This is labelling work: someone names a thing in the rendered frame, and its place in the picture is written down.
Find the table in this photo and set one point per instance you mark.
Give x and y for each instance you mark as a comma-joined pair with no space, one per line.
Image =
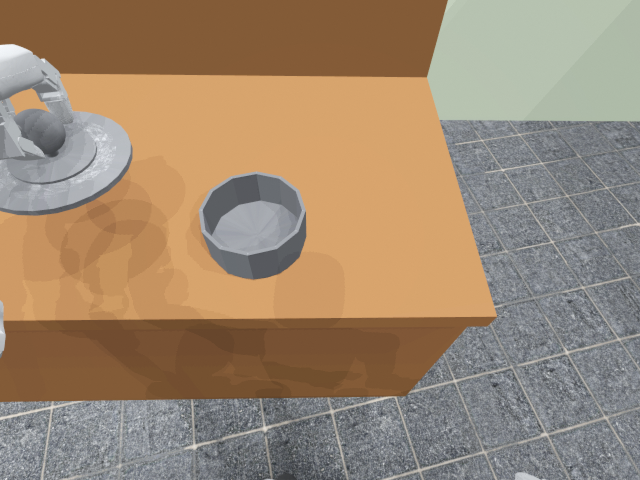
120,299

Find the pot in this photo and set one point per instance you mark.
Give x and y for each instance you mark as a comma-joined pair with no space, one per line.
254,224

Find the lid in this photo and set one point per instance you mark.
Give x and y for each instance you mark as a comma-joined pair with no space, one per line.
95,156

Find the left robot hand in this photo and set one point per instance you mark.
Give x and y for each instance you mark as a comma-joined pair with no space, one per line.
21,70

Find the knob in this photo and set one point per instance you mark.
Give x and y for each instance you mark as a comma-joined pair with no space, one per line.
43,128

